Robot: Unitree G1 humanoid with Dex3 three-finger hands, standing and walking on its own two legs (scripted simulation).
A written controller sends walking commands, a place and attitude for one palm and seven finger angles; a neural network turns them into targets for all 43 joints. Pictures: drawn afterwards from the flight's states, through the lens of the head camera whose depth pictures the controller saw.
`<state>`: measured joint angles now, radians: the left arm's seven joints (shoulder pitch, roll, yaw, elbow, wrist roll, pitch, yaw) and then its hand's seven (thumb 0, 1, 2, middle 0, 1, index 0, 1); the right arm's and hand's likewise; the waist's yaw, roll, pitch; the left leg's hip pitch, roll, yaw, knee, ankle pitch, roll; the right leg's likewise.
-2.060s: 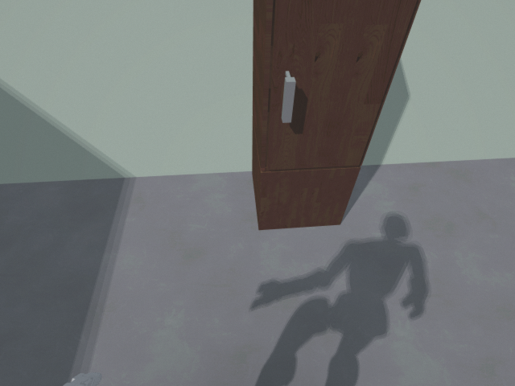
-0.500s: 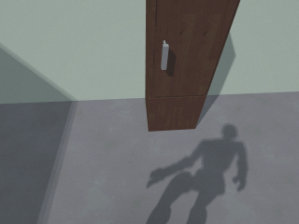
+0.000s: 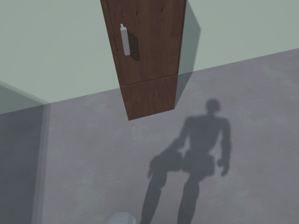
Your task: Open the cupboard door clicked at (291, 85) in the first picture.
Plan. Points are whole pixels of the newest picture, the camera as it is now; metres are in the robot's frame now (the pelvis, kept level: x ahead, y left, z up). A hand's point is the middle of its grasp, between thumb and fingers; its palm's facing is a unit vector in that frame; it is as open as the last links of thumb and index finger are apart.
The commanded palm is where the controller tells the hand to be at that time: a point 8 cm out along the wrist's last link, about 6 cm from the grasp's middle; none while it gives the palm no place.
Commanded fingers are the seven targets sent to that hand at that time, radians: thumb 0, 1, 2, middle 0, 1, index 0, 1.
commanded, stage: walk to a spot facing it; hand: left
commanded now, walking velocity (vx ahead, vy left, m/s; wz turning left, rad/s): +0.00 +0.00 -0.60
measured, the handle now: (124, 39) +0.92 +0.21 -0.01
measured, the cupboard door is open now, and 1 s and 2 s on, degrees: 0 0 0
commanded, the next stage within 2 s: turn to face it in 1.88 s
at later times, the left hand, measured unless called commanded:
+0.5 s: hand out of the picture +0.11 +0.24 -0.16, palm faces -0.25 -0.94 -0.24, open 7.4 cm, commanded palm none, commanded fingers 0.00 0.90 0.90 -0.20 -0.30 -0.20 -0.30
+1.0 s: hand (103, 223) +0.14 +0.17 -0.17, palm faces -0.55 -0.82 -0.18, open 7.4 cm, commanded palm none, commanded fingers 0.00 0.90 0.90 -0.20 -0.30 -0.20 -0.30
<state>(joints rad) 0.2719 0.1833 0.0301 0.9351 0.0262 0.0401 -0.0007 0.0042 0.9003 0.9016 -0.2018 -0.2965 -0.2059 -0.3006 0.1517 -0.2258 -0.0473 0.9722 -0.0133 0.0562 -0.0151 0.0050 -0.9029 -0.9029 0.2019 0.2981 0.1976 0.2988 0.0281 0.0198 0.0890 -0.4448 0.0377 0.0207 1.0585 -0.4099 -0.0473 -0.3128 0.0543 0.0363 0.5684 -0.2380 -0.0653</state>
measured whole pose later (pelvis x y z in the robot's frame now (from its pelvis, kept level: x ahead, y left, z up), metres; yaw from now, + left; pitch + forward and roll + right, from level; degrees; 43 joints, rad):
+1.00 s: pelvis -0.02 +0.04 +0.00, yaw -35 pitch +0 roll -1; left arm 0.26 0.23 0.05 0.93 0.03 0.03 -0.02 0.01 0.90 0.90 -0.20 -0.30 -0.21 -0.30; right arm 0.25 -0.24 -0.05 0.90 -0.02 0.01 0.01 0.01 -0.90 -0.90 0.20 0.30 0.20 0.30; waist 0.00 -0.04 0.01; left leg -0.33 0.06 0.09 0.67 -0.38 -0.06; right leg -0.26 0.03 0.11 0.52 -0.26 0.00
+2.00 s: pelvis +0.20 -0.21 +0.00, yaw -66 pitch +0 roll -1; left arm 0.32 0.21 0.06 1.00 0.03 -0.04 0.00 0.00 0.91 0.90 -0.20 -0.30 -0.20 -0.30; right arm 0.08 -0.18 -0.04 0.89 -0.02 -0.02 0.01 0.00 -0.91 -0.90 0.20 0.30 0.19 0.30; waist 0.05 0.00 0.03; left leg -0.51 0.12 0.06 0.74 -0.22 -0.06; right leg -0.15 0.06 0.00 0.46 -0.30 -0.04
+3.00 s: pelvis +0.26 -0.26 -0.02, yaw -38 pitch +0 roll +1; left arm 0.23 0.26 0.06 0.91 0.02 0.05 0.01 0.00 0.90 0.90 -0.20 -0.30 -0.21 -0.30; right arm 0.12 -0.27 -0.08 0.87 -0.02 0.04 0.03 0.00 -0.91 -0.90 0.20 0.30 0.19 0.30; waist 0.01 -0.06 0.10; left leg -0.35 0.03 0.10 0.66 -0.29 -0.01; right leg -0.30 -0.20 -0.19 0.84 -0.50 0.07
